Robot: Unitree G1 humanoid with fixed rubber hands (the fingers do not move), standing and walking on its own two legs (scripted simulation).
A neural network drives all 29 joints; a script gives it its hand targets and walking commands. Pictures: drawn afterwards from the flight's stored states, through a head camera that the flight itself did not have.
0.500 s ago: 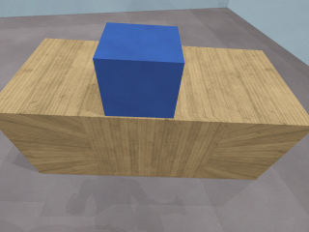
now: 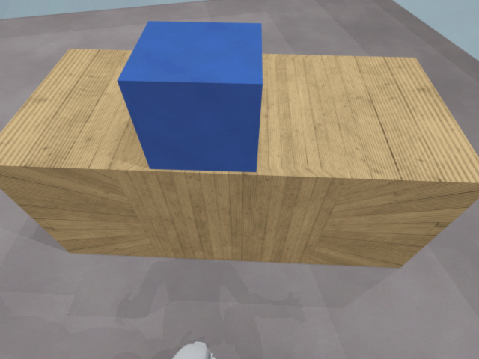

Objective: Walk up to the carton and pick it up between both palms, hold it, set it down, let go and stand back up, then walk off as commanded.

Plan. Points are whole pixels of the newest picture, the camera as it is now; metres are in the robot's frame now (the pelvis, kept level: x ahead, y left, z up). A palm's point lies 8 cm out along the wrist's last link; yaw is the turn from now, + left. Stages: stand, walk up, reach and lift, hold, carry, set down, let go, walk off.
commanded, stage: walk off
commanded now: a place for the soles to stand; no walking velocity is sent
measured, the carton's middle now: (203, 98) +0.75 +0.14 -0.02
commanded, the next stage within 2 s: stand in 0.02 s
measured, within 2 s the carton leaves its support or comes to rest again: neither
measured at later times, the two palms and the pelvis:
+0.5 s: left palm out of the picture +0.07 +0.38 -0.11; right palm out of the picture +0.10 -0.26 -0.08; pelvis -0.02 +0.06 +0.00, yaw -1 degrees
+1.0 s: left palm out of the picture +0.05 +0.38 -0.11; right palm out of the picture +0.09 -0.25 -0.09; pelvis -0.03 +0.06 +0.00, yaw -1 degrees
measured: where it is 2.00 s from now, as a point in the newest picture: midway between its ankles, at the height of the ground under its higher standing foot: outside the picture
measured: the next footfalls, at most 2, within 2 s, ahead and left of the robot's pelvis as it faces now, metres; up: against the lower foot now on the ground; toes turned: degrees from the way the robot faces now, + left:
left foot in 0.24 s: +0.09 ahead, +0.14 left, +0.00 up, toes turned -4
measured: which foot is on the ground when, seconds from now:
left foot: up 0.00-0.22, down 0.24-1.00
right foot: down 0.00-1.00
